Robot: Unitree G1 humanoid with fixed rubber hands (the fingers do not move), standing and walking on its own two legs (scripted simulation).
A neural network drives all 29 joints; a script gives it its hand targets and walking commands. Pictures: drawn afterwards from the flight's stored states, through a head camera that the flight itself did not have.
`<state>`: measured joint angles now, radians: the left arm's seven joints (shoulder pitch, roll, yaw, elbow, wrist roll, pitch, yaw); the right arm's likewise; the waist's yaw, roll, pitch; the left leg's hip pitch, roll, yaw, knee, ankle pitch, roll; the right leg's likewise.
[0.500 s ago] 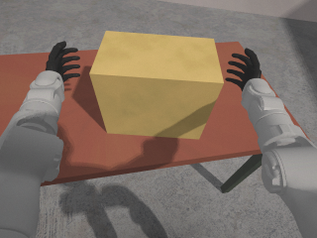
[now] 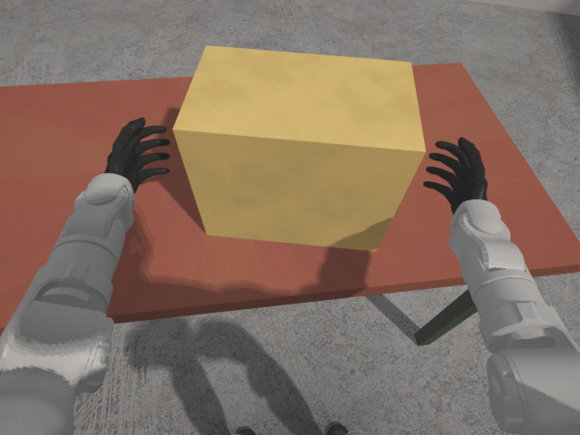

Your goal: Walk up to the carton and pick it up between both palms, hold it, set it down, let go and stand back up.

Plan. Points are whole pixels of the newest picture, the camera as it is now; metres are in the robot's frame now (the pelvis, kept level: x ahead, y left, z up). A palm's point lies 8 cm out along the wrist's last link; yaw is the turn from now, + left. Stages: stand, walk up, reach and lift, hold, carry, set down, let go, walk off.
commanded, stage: set down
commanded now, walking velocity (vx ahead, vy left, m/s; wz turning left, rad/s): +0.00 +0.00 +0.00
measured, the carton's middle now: (298, 157) +0.51 -0.04 +0.04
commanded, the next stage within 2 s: none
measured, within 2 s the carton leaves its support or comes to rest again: neither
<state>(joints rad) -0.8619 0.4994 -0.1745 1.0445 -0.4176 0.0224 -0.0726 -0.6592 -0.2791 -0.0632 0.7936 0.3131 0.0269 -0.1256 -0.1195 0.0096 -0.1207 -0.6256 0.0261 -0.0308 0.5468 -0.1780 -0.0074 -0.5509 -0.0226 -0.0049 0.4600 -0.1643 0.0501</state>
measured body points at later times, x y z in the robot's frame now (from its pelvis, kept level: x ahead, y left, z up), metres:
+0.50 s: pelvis +0.02 +0.00 +0.01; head +0.05 +0.01 +0.46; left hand +0.44 +0.23 +0.10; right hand +0.36 -0.26 +0.08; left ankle +0.04 +0.12 -0.73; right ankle +0.02 -0.15 -0.73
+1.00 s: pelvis +0.03 +0.00 +0.02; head +0.04 +0.01 +0.47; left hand +0.37 +0.25 +0.06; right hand +0.30 -0.25 +0.06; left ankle +0.04 +0.12 -0.73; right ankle +0.02 -0.15 -0.73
